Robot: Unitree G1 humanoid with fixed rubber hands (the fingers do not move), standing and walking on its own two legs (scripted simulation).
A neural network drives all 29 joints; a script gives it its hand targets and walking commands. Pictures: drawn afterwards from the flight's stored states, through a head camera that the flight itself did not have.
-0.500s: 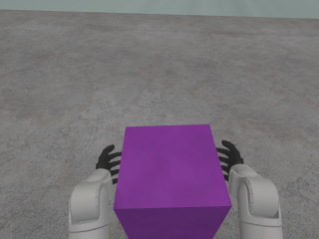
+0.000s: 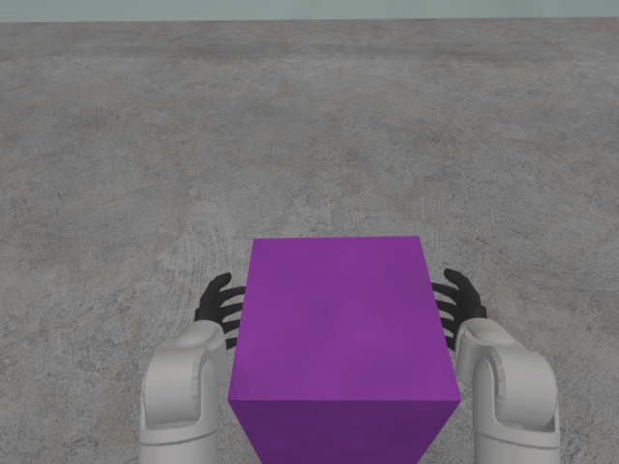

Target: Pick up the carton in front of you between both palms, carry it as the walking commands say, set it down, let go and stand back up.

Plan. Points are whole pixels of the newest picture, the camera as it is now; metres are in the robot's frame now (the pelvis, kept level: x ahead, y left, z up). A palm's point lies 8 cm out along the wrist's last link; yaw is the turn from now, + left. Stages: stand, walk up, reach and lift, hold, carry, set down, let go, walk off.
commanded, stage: carry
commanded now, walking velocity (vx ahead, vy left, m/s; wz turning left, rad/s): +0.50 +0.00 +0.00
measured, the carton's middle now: (336, 356) +0.27 +0.00 +0.01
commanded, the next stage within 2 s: none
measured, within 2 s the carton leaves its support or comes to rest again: neither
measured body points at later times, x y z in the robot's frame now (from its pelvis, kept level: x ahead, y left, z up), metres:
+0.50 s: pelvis +0.33 +0.03 +0.00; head +0.34 +0.04 +0.45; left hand +0.62 +0.16 +0.06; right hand +0.60 -0.14 +0.07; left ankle +0.42 +0.10 -0.73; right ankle +0.13 -0.08 -0.65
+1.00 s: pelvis +0.61 -0.02 +0.01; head +0.63 -0.03 +0.46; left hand +0.90 +0.13 +0.09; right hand +0.90 -0.18 +0.08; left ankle +0.52 +0.10 -0.70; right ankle +0.69 -0.10 -0.73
